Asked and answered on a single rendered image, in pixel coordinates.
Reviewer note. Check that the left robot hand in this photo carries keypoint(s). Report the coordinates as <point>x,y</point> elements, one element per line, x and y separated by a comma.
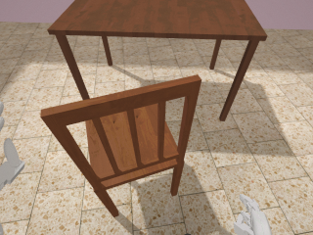
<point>12,167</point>

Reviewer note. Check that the right robot hand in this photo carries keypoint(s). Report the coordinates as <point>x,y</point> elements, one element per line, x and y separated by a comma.
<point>256,222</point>

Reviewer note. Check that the chair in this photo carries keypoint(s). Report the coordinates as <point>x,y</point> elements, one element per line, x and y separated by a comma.
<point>128,137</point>

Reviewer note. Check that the table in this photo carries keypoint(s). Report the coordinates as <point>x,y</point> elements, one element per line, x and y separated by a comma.
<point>182,19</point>

